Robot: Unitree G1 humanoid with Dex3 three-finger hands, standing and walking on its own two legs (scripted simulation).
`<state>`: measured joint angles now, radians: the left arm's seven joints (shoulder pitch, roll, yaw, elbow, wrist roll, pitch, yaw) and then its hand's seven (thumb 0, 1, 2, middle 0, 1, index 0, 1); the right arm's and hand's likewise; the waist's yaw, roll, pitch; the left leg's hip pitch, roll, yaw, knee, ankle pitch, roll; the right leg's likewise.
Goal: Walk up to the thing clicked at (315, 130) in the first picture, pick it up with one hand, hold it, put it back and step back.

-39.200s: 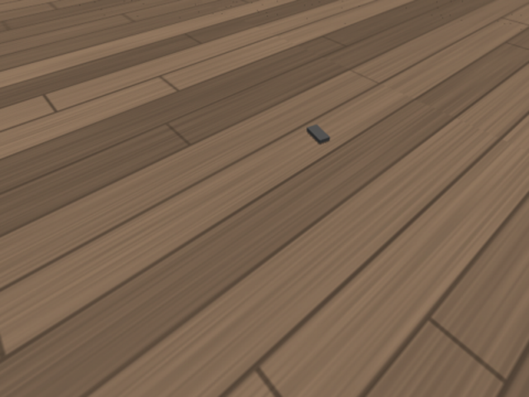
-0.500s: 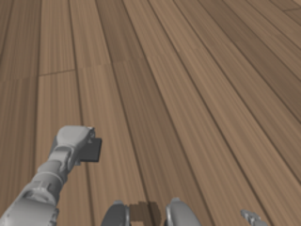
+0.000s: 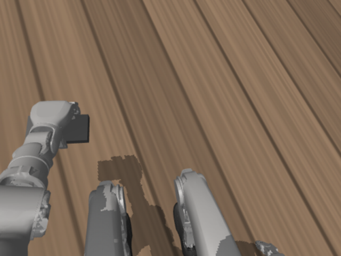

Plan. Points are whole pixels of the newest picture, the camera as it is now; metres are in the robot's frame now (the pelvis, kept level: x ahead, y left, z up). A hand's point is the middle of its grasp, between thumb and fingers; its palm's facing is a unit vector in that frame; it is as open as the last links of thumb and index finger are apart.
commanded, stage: crouch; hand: left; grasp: from above
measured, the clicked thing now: (59, 129) +0.46 +0.24 -0.17
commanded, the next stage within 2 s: lower in 1.02 s
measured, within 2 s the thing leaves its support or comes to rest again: neither
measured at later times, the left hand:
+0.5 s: hand (72, 130) +0.49 +0.23 -0.26, palm faces -0.45 +0.00 -0.89, open 10.1 cm
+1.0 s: hand (76, 131) +0.50 +0.23 -0.31, palm faces -0.46 +0.01 -0.89, open 10.1 cm
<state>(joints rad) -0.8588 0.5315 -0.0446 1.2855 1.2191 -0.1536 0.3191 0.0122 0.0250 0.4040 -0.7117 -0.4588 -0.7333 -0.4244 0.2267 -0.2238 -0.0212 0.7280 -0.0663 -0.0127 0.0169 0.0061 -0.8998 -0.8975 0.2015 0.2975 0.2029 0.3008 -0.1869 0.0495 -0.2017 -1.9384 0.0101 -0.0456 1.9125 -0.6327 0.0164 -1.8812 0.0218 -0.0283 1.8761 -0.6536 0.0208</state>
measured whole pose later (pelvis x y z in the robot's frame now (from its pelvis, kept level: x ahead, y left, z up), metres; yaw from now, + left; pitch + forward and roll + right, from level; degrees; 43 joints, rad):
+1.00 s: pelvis -0.01 +0.00 -0.14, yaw -6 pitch +35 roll -9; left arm -1.08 0.78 0.02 1.52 1.29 -0.20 0.37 0.01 0.05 0.39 -0.68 -0.48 -0.70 -0.45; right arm 0.18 -0.26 0.12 0.71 -0.14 -0.03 0.11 0.00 -0.91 -0.90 0.20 0.30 0.20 0.30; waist -0.29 -0.02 -0.03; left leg -2.33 0.02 -0.14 2.39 -0.68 0.01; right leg -2.24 0.05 -0.11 2.31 -0.68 0.02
